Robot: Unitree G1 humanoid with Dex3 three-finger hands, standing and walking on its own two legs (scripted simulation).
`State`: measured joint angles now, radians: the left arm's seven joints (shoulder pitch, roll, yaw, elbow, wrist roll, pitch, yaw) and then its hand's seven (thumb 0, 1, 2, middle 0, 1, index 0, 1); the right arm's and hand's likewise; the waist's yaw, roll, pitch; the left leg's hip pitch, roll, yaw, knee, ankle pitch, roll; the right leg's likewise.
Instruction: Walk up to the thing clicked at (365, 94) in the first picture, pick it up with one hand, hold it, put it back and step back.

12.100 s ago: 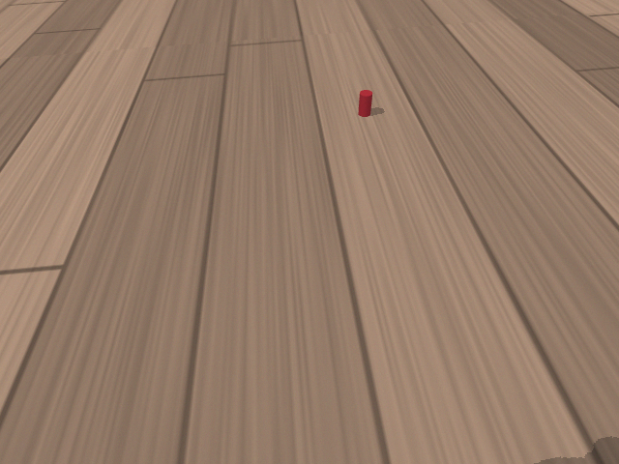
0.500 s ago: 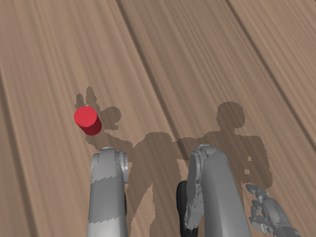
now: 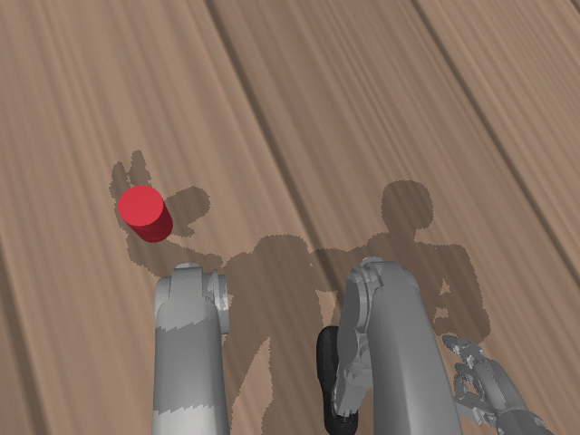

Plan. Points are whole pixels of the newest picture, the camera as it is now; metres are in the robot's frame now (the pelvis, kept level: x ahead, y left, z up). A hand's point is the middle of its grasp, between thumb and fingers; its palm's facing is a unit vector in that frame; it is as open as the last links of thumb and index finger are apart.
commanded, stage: approach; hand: left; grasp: from the side
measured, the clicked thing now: (148, 216) +0.45 +0.26 -0.30
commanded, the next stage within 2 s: close in in 0.42 s
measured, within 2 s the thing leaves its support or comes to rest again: neither
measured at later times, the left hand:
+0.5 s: hand (63, 227) +0.39 +0.36 -0.20, palm faces +0.19 -0.98 +0.02, open 17.6 cm
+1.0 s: hand (129, 233) +0.40 +0.28 -0.25, palm faces +0.19 -0.98 +0.03, open 17.6 cm
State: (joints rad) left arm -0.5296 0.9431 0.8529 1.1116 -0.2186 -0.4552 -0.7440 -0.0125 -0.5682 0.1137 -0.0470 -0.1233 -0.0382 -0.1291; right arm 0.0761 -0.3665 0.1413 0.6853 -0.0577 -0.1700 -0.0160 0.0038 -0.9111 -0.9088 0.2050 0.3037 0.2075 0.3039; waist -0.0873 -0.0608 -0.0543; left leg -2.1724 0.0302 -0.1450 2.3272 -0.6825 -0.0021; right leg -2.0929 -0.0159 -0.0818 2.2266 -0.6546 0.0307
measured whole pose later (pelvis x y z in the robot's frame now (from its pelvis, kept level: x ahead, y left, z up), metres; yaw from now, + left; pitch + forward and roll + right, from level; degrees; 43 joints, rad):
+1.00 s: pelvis -0.02 +0.02 -0.08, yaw -8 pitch +10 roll -17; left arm -0.54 0.81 0.58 1.45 -0.19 -1.10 -0.27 -0.02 -0.59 0.04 -0.05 -0.09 -0.06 -0.08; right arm -0.16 -0.40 0.48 0.58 -0.34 -0.04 0.12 0.00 -0.93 -0.91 0.21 0.30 0.21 0.30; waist -0.22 -0.27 0.27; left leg -2.21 0.02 -0.36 2.68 -0.69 0.01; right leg -2.05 0.06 -0.23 2.42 -0.60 0.07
